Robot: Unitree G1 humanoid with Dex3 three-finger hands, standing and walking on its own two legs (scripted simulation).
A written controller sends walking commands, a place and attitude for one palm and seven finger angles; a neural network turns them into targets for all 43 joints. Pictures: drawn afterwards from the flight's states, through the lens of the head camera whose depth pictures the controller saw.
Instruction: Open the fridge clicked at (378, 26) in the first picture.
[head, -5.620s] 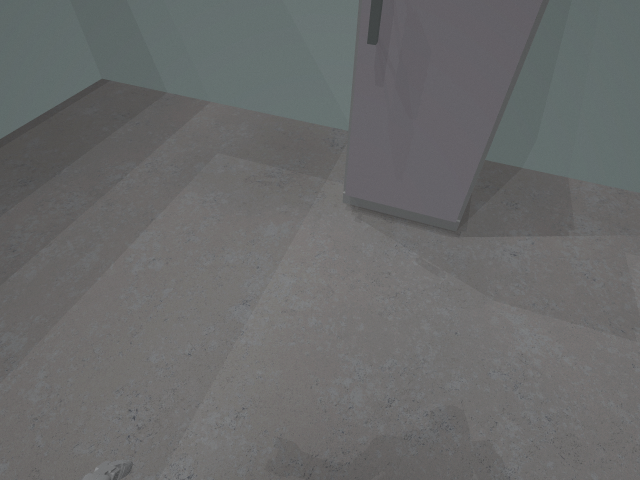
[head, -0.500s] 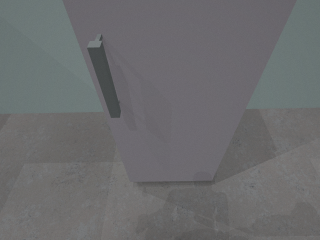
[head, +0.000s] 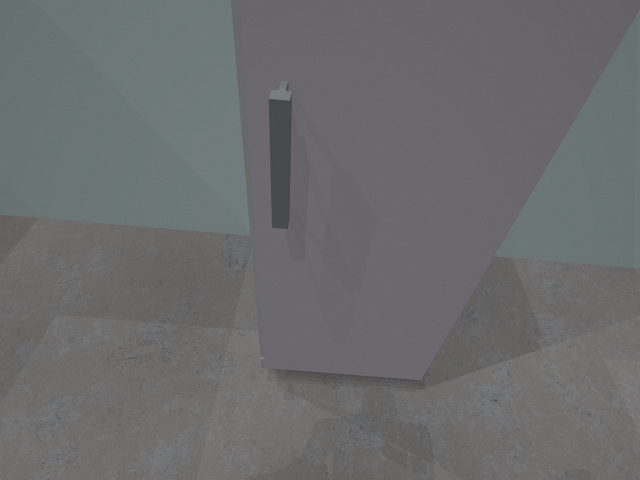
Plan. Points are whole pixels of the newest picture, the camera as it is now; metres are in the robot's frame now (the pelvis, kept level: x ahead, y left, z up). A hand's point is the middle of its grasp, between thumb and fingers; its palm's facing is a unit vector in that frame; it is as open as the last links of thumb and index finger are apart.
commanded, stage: come to a stop and stand still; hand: left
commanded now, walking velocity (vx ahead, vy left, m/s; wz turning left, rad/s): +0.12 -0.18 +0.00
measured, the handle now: (282, 160) +0.55 +0.11 +0.12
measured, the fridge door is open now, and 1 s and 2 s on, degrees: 0 0 0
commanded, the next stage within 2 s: look again from close up in 0.78 s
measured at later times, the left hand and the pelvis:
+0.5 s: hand out of the picture +0.04 +0.14 -0.18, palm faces +0.01 -0.97 -0.23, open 7.3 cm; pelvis +0.02 -0.04 -0.01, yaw +0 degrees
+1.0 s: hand out of the picture +0.02 +0.12 -0.18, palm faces +0.02 -0.98 -0.21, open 7.4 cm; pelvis +0.02 -0.06 -0.01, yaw -1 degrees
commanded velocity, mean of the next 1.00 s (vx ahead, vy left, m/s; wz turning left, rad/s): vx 0.00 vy -0.01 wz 0.00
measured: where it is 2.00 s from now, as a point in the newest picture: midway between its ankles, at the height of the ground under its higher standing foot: outside the picture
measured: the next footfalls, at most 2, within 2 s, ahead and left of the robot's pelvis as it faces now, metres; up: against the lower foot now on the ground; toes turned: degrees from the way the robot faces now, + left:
right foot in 0.24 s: +0.03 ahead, -0.13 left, +0.00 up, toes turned -4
